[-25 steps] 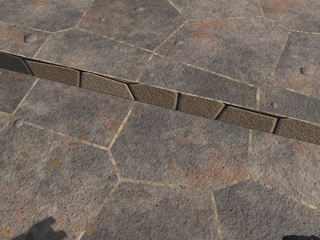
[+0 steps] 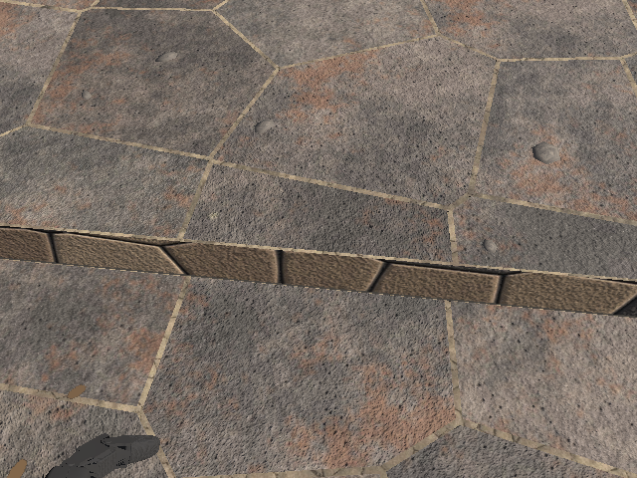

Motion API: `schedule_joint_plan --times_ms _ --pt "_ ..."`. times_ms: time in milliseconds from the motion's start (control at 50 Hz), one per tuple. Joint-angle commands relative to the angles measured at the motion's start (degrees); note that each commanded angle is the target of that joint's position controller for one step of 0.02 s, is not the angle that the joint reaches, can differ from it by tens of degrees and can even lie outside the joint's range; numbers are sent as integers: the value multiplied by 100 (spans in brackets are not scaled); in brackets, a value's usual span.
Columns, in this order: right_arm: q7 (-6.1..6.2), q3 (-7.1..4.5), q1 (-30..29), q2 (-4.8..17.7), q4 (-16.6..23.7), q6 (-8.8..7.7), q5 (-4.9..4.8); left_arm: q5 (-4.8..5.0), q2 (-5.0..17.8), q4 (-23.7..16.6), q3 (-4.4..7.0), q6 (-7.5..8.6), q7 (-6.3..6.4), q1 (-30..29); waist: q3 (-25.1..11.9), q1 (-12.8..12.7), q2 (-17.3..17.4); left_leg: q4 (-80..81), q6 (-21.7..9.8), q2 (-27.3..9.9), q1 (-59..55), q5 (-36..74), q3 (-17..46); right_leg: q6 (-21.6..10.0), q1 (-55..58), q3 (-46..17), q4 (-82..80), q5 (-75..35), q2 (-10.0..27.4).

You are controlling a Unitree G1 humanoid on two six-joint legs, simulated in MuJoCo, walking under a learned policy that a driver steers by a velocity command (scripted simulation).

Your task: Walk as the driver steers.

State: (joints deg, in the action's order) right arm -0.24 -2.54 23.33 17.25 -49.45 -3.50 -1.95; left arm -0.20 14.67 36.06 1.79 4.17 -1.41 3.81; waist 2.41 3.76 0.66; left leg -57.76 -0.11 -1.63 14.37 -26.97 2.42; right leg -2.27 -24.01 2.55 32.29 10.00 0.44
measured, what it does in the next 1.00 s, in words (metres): walks ahead, turning left: left foot, then right foot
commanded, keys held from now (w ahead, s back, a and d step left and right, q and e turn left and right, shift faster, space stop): w+q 0.26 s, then q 0.42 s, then e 0.32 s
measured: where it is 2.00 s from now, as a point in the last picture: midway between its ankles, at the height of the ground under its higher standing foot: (314, 419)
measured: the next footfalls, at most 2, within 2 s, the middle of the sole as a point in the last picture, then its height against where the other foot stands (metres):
left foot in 0.42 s outside the picture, level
right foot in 0.88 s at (351, 469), level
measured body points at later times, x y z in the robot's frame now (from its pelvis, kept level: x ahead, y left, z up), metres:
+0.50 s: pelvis +0.24 +0.06 -0.01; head +0.29 +0.08 +0.43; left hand +0.25 +0.36 -0.14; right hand +0.50 -0.15 -0.10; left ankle +0.33 +0.16 -0.73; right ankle +0.12 -0.12 -0.64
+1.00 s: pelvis +0.35 +0.05 +0.00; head +0.37 +0.05 +0.45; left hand +0.36 +0.34 -0.11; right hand +0.60 -0.11 -0.10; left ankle +0.33 +0.16 -0.73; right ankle +0.43 -0.06 -0.73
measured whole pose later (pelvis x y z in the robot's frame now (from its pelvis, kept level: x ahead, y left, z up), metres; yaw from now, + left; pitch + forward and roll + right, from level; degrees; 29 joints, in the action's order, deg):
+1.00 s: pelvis +0.35 +0.05 +0.00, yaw +21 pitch +0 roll +1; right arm 0.9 -1.1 7.1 13.5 -39.6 0.5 1.7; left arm -0.3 14.9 45.0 1.9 0.5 0.6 12.9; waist 1.0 -1.0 1.2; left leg -31.7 -1.3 4.0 17.1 -14.8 3.3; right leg 1.6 -18.7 -4.5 32.8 14.4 0.4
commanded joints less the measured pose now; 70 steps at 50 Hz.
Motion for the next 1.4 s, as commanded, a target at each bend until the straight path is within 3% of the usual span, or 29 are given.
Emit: schedule_joint_plan --times_ms 20,60,120,300,360,400,420,440,460,480,500,520,600,680,720,840,880,900,920,960,1020,1100,1160,1180,1200,1240,1340,1380,1400 --pt "32 -185 -544 714 674 -146 -8 27 710 161 269 30 34 1171 -626 -722 -693 -1154 -48 -461 2786 555 270 -983 2637 -2135 -1776 430 1708" --pt "40 -196 -318 506 573 22 20 -37 517 222 248 142 7 785 -352 -383 -801 -912 11 -641 2168 1074 331 -878 1793 -1377 -2191 -195 1448" --pt "53 -176 -437 288 648 172 34 -72 624 419 321 280 36 697 -112 -248 -536 -625 118 -663 2241 1541 399 -931 1472 -679 -2488 -1002 1455" --pt "-251 -66 -2000 129 1317 100 115 32 1095 854 463 89 218 1131 422 -707 -210 1980 -86 -446 2361 2948 -229 -658 2249 660 -2331 -2093 1458" --pt "-367 -173 -1859 339 1483 107 160 133 1291 867 518 -94 305 1094 46 -506 -482 2200 -300 -80 1861 2354 -583 -425 2716 837 -1409 -4032 1516" --pt "-355 -380 -885 701 1297 129 163 214 1361 790 541 -187 352 941 -566 44 -483 2492 -559 364 619 2239 -774 -202 2609 932 99 -4753 1329" --pt "-253 -533 -219 995 1143 142 184 206 1222 762 482 -173 350 967 -938 409 -193 2978 -752 456 -553 3118 -596 88 1994 1021 1385 -3910 1015" --pt "-95 -617 -181 1568 1154 200 190 -160 519 624 273 -124 287 1515 -1422 -84 1369 2453 -1223 -818 -2283 5986 1039 452 185 953 3289 1048 414" --pt "-131 -599 -426 1778 1538 143 293 -150 534 522 163 -32 198 2017 -2700 -306 1542 2947 -2614 -2102 -3456 5710 3839 678 -1179 -202 5001 3311 -494" --pt "-188 -522 -455 1366 1649 139 255 41 1107 565 305 3 156 1377 -2798 162 354 3344 -2348 -1844 -3194 5106 3373 557 -1348 -913 5121 2832 -156" --pt "-190 -460 -773 1159 1632 109 187 142 1071 369 293 -6 181 927 -1983 33 215 3472 -2067 -1571 -2462 4543 2680 462 -1584 -814 4755 2267 18" --pt "-158 -411 -1058 961 1613 117 102 55 982 453 284 -55 264 867 -1329 -187 -173 3598 -1781 -1270 -1610 4158 2210 496 -1548 -763 4326 1874 249" --pt "-45 -386 -1507 889 1740 192 265 -61 906 511 299 -290 375 1109 -1004 -606 294 3921 -1594 -832 106 4290 1593 599 -562 -705 3384 1301 265" --pt "117 -431 -1438 1003 1724 303 183 -78 784 454 252 -362 426 826 -1153 -506 388 3833 -1465 -669 127 3609 1613 784 -651 -793 2458 847 125" --pt "172 -362 -1576 853 1751 373 203 -28 753 517 232 -404 401 812 -1165 -462 501 3864 -1321 -625 161 2676 1499 811 -540 -762 2048 486 201" --pt "34 -68 -1588 302 1396 333 376 -17 568 562 143 -289 272 683 -834 -362 688 3677 -1127 -645 521 1681 1261 586 853 -492 280 140 275" --pt "7 -7 -1244 201 1203 272 391 -124 775 477 158 -227 245 591 -622 -328 366 3333 -652 -329 477 1529 1078 327 1273 -782 -709 -876 437" --pt "27 -56 -907 341 1188 247 457 -129 1285 330 245 -231 272 410 -540 49 -366 2810 -389 129 439 1085 718 49 1168 -1424 -736 -1945 958" --pt "58 -72 -804 313 1197 235 437 -68 1331 416 281 -257 262 241 -549 262 -1101 2778 -154 415 152 1021 217 -329 751 -1666 -841 -1375 1048" --pt "159 -155 -1448 550 1288 314 362 3 1046 404 257 -269 212 336 -415 -129 -1014 2632 -76 377 -172 1295 58 -315 339 -1871 -1063 -451 901" --pt "214 -200 -1463 441 1335 451 319 65 1141 352 317 -252 216 443 -450 -215 -1101 2583 -153 347 -152 1333 -5 -308 417 -1991 -878 -612 795" --pt "188 -294 -1341 380 1332 421 275 124 1019 178 342 -359 288 489 -643 -311 -447 2884 -330 72 -377 1725 124 -208 253 -1801 -248 -734 408" --pt "206 -407 -1195 671 1331 415 299 87 810 46 313 -426 242 594 -654 -375 868 3624 -1178 -1373 -926 2937 1439 254 -641 -829 1174 658 -194" --pt "246 -392 -1273 635 1395 379 293 62 878 9 349 -445 206 558 -710 -329 1110 3716 -1597 -1999 -987 3687 1864 360 -896 -651 2152 2026 -71" --pt "278 -368 -1238 620 1424 334 295 78 1010 -47 415 -472 175 425 -643 -258 782 3752 -1821 -2250 -988 4272 1954 440 -1148 -712 3013 2474 70" --pt "302 -414 -1550 754 1427 282 220 128 814 -66 377 -556 153 385 -454 -400 383 3714 -1485 -1930 -959 4187 1239 512 -1253 -738 2819 2128 350" --pt "202 -492 -1314 996 1236 329 87 171 639 -158 253 -546 -25 216 -551 -172 756 4124 -1060 -1271 -312 1263 150 309 294 67 859 1311 76" --pt "74 -393 -1247 806 1091 272 11 114 623 203 280 -481 -20 959 -643 -535 505 3643 -877 -1099 322 767 -88 90 1775 336 -415 585 -293" --pt "-4 -257 -1196 445 1014 191 89 114 713 385 314 -446 27 1444 -759 -735 160 3019 -588 -860 908 541 -368 -21 2750 -21 -726 532 -127"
